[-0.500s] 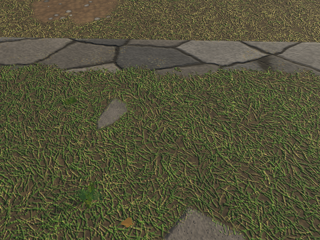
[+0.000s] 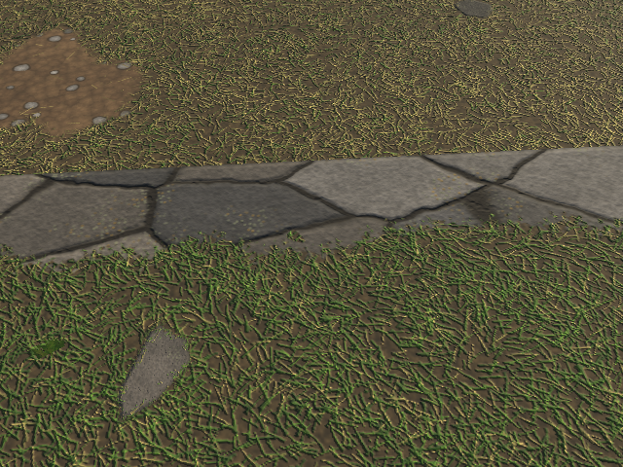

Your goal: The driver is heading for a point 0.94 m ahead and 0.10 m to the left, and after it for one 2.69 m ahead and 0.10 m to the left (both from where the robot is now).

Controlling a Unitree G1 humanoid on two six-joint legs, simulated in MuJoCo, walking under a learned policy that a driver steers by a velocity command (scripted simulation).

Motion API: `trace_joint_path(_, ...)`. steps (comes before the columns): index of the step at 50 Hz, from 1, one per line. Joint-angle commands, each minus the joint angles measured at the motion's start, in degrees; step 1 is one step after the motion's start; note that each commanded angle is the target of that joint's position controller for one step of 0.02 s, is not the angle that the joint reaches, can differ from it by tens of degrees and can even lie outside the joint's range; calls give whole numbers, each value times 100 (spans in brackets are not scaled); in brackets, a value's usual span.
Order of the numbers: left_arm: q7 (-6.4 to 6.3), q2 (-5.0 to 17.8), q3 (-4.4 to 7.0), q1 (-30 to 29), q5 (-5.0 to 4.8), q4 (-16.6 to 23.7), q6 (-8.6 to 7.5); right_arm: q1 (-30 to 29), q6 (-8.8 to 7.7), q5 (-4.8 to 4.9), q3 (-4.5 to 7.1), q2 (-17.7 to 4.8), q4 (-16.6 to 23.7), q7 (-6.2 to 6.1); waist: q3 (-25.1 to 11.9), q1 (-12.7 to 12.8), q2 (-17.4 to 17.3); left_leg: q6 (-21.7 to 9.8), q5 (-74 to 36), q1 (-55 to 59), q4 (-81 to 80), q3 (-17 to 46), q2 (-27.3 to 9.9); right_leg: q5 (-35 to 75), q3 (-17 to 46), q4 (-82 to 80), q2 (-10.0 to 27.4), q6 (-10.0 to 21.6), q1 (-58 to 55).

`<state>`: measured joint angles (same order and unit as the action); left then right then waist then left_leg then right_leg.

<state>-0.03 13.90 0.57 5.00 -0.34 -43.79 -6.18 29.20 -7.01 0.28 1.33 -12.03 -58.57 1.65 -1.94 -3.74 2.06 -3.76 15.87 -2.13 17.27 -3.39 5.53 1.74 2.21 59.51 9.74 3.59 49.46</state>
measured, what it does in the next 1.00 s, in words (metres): walks ahead, turning left: right foot, then left foot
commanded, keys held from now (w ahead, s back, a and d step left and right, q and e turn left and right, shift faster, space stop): w+shift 0.38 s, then w+q+shift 0.34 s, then q+shift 0.10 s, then e+shift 0.18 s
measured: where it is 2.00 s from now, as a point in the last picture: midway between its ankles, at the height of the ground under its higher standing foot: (246, 268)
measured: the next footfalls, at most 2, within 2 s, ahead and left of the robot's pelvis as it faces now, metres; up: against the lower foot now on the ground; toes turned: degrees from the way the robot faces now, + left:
right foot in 0.20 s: +0.44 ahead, -0.14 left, +0.00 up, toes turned -1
left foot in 0.72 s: +0.89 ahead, +0.08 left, +0.00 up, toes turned +13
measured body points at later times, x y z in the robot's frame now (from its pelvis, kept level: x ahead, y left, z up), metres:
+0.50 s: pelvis +0.46 -0.05 +0.00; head +0.46 -0.05 +0.45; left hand +0.40 +0.20 -0.14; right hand +0.66 -0.29 -0.09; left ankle +0.62 +0.13 -0.64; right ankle +0.40 -0.13 -0.74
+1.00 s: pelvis +0.88 +0.05 +0.00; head +0.91 +0.08 +0.45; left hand +1.00 +0.35 -0.08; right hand +1.03 -0.18 -0.11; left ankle +0.85 +0.07 -0.74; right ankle +1.10 -0.07 -0.67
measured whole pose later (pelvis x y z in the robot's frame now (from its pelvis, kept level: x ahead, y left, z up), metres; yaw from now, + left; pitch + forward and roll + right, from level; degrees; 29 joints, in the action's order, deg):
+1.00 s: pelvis +0.88 +0.05 +0.00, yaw +21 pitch +1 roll +0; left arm -0.1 16.0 1.1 3.4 0.3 -37.1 -7.3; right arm 17.5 -4.6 -0.2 1.9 -13.7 -44.1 -0.2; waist 3.5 -2.8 2.1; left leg -8.6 11.0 -9.6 20.3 2.6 10.2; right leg -1.5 4.5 48.0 5.2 -0.9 40.9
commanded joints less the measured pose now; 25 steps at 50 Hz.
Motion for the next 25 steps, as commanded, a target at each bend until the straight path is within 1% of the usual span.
trace_joint_path(1, 83, 161, -12, -520, -26, 378, -111, -376, -186, 88, 69, -761, 512, -129, 968, 177, -119, -803, -931, -1521, -1479, 709, -1287, 1352, -299, -1493, -146, -84, -1064)
trace_joint_path(3, 184, 165, -20, -1017, -113, 547, -158, -61, -130, 120, 72, -889, 437, -178, 1141, 6, -138, -757, -1082, -839, -1611, 627, -1456, 1485, -361, -2349, -314, -80, -1143)
trace_joint_path(5, 301, 202, -10, -1380, -149, 728, -194, 147, -7, 106, 83, -955, 381, -206, 1274, -75, -208, -706, -1588, 148, -1442, 555, -1672, 1155, -401, -2942, -453, -15, -875)
trace_joint_path(6, 354, 262, 17, -1411, -154, 799, -213, 150, 58, 78, 96, -1011, 383, -213, 1227, -11, -311, -664, -2376, 595, -1204, 515, -1776, 841, -476, -3115, -582, 54, -878)
trace_joint_path(7, 375, 397, 78, -1257, -162, 830, -218, 118, 114, 10, 116, -1104, 396, -213, 1010, 145, -495, -606, -3715, 977, -805, 487, -1867, 447, -598, -3112, -782, 153, -1113)
trace_joint_path(8, 354, 585, 164, -868, -187, 799, -193, 84, 175, -90, 144, -1213, 393, -213, 623, 413, -770, -546, -5211, 1332, -205, 471, -1930, -1, -706, -2945, -995, 265, -1533)
trace_joint_path(9, 312, 848, 288, -70, -248, 663, -153, -7, 256, -218, 167, -1300, 393, -207, 66, 886, -1081, -508, -6525, 1520, 793, 416, -1925, -439, -789, -2755, -1195, 427, -2318)
trace_joint_path(10, 236, 1120, 420, 1327, -267, 302, -86, -339, 320, -270, 149, -1279, 489, -208, -639, 1622, -1193, -354, -6744, 726, 2447, 216, -1755, -511, -713, -2660, -1143, 605, -4070)
trace_joint_path(11, 147, 1601, 536, 2545, -100, -29, -7, -196, 264, -282, 29, -821, 742, -188, -1691, 1710, -216, -262, -4744, -1339, 4728, 206, -1283, -1926, 1009, -2417, 69, 973, -6508)
trace_joint_path(12, 226, 1650, 574, 2801, -62, -150, -62, 583, 12, 10, -229, 107, 657, -57, -2768, 1132, 1926, -9, 539, -3332, 6783, 938, -81, -4509, 4466, -3749, 1230, 1881, -8168)
trace_joint_path(13, 202, 1015, 439, 2681, -12, -273, -75, -23, -175, 269, -59, -668, 779, -51, -2192, 1330, 1430, -334, 646, -4029, 7000, 1430, -455, -4849, 4834, -4487, 979, 1453, -7935)
trace_joint_path(14, 187, 724, 363, 2334, 48, -271, -82, -930, -245, 434, -14, -881, 1084, -56, -1154, 1278, 921, -423, 543, -4335, 7013, 1224, -701, -3867, 3670, -4415, 841, 1225, -7062)
trace_joint_path(15, 239, 648, 333, 1894, 116, -281, -127, -1403, -282, 331, -65, -721, 1285, -81, -575, 1001, -173, -443, 269, -4201, 6601, 1127, -925, -2853, 3000, -4552, 648, 1117, -5952)
trace_joint_path(16, 279, 453, 275, 1527, 168, -258, -184, -1524, -236, 208, -30, -648, 1326, -94, -290, 688, -425, -432, -15, -3904, 6161, 1121, -1164, -2309, 2432, -4638, 424, 1071, -5103)
trace_joint_path(17, 298, 292, 219, 1279, 212, -274, -194, -1290, -132, 172, -33, -537, 1307, -58, -130, 370, -255, -391, -153, -3601, 6004, 1149, -1333, -2200, 2125, -4755, 282, 1090, -4486)
trace_joint_path(18, 315, 184, 189, 1151, 140, -307, -185, -1157, -26, 154, -33, -449, 1257, -52, 51, 206, -175, -327, -146, -3513, 5823, 1101, -1430, -2117, 1863, -4909, 187, 1115, -4098)
trace_joint_path(19, 312, 208, 184, 1145, 45, -368, -183, -1121, 61, 141, -47, -374, 1262, -63, 254, 92, -101, -248, -130, -3559, 5627, 1037, -1524, -2079, 1607, -5080, 144, 1112, -3781)
trace_joint_path(20, 293, 326, 208, 1132, 9, -417, -199, -1177, 140, 157, -62, -348, 1275, -79, 462, 34, -64, -161, -286, -3747, 5456, 998, -1605, -1904, 1299, -5237, 168, 1064, -3588)
trace_joint_path(21, 261, 462, 240, 1183, 27, -451, -223, -1385, 188, 152, -69, -397, 1330, -104, 650, 93, -97, -78, -657, -4018, 5250, 984, -1634, -1540, 998, -5353, 160, 1019, -3523)
trace_joint_path(22, 222, 540, 263, 1269, 59, -499, -240, -1638, 205, 131, -61, -451, 1406, -127, 792, 185, -120, -19, -1051, -4246, 4932, 1018, -1612, -1108, 651, -5412, 116, 935, -3526)
trace_joint_path(24, 146, 555, 255, 1476, 101, -573, -268, -2126, 176, 126, -25, -532, 1573, -127, 927, 374, -120, 38, -1939, -4297, 4074, 955, -1387, -417, -87, -5474, -81, 702, -3519)
trace_joint_path(25, 109, 557, 236, 1574, 111, -590, -286, -2325, 149, 126, -20, -526, 1643, -89, 933, 452, -145, 15, -2461, -4184, 3647, 755, -1298, -233, -416, -5523, -169, 569, -3569)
